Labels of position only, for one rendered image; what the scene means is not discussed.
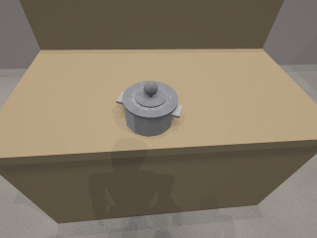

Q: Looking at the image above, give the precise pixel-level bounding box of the pot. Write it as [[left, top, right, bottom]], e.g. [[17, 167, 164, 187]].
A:
[[116, 91, 183, 137]]

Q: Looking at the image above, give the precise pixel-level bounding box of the knob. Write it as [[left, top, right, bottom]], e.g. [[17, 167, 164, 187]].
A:
[[144, 81, 159, 96]]

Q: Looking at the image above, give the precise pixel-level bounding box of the table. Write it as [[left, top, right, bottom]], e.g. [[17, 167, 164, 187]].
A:
[[0, 0, 317, 224]]

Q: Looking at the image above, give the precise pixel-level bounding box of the lid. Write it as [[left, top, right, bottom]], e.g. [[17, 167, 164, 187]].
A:
[[122, 80, 178, 120]]

